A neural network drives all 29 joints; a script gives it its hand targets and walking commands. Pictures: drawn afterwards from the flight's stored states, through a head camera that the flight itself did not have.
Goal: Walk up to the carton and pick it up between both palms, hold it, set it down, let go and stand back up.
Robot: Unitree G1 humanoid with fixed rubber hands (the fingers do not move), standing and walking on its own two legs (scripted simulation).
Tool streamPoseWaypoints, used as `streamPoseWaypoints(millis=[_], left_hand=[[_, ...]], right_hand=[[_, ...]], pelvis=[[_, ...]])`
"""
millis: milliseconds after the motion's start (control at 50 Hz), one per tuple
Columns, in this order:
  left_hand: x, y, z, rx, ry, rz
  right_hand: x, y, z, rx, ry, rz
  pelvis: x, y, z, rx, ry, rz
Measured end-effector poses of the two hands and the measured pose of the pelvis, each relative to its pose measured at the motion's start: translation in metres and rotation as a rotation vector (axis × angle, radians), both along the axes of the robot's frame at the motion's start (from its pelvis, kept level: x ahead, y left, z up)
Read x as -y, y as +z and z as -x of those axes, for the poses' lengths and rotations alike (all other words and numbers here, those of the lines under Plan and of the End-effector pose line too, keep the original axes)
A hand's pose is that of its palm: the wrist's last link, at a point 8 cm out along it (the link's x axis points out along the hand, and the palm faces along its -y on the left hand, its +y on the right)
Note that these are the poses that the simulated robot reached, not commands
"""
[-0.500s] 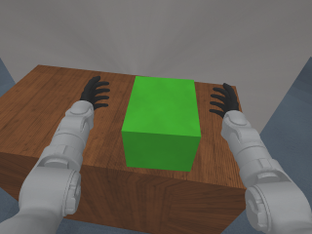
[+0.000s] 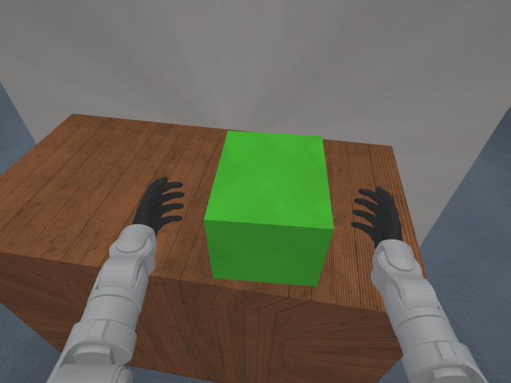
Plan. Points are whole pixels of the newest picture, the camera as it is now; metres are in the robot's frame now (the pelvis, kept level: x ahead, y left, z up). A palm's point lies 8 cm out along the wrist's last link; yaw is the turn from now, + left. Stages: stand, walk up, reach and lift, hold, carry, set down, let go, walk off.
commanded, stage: set down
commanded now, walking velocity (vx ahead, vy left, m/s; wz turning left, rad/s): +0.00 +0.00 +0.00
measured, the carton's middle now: (269, 204) +0.49 -0.03 +0.00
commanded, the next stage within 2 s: none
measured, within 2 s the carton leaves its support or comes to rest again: neither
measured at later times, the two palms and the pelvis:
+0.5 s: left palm (134, 286) +0.29 +0.20 +0.03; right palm (401, 295) +0.26 -0.21 +0.04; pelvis +0.01 +0.00 +0.00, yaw +0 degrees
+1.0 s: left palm (117, 348) +0.22 +0.22 -0.02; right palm (405, 343) +0.20 -0.21 +0.00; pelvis +0.00 +0.01 +0.00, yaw +0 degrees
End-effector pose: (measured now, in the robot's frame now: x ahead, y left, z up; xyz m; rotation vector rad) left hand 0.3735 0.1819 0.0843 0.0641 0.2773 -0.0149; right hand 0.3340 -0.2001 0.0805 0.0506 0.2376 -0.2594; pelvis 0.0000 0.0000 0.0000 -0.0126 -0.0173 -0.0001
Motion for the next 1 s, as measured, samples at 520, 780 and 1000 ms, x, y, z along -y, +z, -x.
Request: streamPoseWaypoints(millis=[520,780,1000], left_hand=[[-0.019,-0.058,0.081,-0.008,-0.010,0.014],[-0.033,-0.083,0.123,-0.054,0.029,0.003],[-0.039,-0.103,0.154,-0.146,0.035,-0.013]], right_hand=[[0.009,-0.043,0.079,0.000,0.018,0.024],[0.005,-0.072,0.109,-0.077,0.024,0.000],[0.008,-0.085,0.131,-0.140,0.034,0.014]], pelvis=[[-0.005,0.000,-0.006,0.021,-0.005,0.000],[-0.007,-0.001,-0.006,0.038,-0.003,0.004],[-0.007,-0.002,-0.004,0.053,-0.008,0.004]])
